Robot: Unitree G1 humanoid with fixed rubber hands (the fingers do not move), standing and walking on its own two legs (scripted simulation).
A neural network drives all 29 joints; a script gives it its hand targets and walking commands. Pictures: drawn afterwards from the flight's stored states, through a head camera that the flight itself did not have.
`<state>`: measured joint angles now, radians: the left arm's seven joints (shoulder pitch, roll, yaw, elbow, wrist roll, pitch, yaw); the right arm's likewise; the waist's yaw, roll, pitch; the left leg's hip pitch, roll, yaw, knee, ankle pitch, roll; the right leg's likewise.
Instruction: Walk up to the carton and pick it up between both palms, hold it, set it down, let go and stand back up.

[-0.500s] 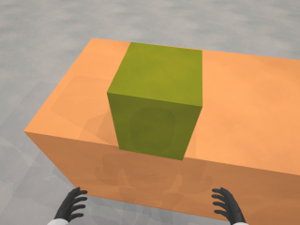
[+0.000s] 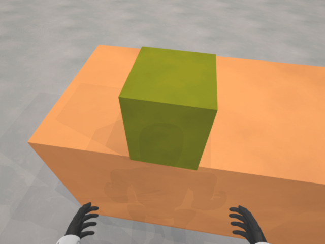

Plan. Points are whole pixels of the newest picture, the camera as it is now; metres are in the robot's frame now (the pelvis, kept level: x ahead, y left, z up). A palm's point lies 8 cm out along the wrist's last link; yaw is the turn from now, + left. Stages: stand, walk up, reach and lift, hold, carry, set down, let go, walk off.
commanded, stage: let go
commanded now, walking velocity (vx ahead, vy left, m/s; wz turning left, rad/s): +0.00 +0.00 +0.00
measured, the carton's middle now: (170, 110) +0.44 -0.01 +0.08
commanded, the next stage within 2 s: stand in 0.12 s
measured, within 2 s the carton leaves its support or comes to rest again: neither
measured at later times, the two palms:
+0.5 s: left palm out of the picture +0.06 +0.27 -0.10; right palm out of the picture +0.06 -0.26 -0.12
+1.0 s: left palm out of the picture +0.00 +0.26 -0.12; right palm out of the picture +0.01 -0.25 -0.13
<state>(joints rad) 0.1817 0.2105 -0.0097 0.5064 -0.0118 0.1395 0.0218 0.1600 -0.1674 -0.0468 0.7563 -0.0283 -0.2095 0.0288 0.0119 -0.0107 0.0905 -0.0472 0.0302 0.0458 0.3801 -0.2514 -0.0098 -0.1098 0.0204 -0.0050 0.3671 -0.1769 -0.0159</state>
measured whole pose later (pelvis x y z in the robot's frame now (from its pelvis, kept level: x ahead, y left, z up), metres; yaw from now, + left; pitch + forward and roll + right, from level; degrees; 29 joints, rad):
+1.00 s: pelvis -0.03 +0.01 -0.01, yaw +1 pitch -2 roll +0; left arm 0.42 0.25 0.01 0.78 0.01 -0.03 0.01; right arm 0.38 -0.25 -0.02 0.82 -0.01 -0.02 0.01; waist 0.00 0.01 -0.01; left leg -0.19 0.00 0.02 0.49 -0.26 0.01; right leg -0.25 -0.01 -0.01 0.48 -0.19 0.00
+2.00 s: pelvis -0.01 -0.01 +0.00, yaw +2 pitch -1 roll +0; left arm 0.37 0.22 0.00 0.92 0.00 -0.02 0.03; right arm 0.37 -0.23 0.00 0.95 0.00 -0.01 -0.02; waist 0.00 0.01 0.01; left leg -0.18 0.02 -0.01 0.46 -0.26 -0.02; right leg -0.23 0.01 -0.02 0.45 -0.20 -0.02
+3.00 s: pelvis +0.00 +0.00 +0.00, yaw +1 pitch -1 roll +0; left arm 0.34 0.18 -0.01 1.02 0.00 -0.01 0.05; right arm 0.35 -0.19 0.00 1.03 0.00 -0.01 -0.04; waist 0.01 0.01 0.02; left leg -0.14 0.02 0.00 0.42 -0.26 -0.01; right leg -0.21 0.02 0.01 0.43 -0.20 -0.01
